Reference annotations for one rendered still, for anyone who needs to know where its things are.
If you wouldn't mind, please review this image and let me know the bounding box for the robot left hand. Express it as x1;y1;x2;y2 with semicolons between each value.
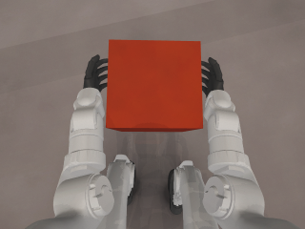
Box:
83;54;109;93

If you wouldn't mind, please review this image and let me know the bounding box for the robot right hand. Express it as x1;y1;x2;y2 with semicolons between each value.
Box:
201;57;224;98

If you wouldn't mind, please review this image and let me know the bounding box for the right robot foot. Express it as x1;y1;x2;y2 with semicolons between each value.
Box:
168;169;183;215

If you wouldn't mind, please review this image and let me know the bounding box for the robot left forearm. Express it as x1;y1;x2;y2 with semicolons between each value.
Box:
53;87;106;211

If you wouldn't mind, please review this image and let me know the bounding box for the robot left upper arm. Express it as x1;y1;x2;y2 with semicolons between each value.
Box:
25;173;114;229

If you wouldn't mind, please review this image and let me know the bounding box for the robot right forearm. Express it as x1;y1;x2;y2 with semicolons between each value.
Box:
203;90;260;188

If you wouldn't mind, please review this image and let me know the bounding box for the carton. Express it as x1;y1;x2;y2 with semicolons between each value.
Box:
106;39;203;133

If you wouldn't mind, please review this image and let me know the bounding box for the robot right upper arm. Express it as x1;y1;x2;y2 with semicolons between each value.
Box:
202;174;301;229

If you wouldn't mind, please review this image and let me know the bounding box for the robot right shin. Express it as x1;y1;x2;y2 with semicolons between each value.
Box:
173;160;202;205

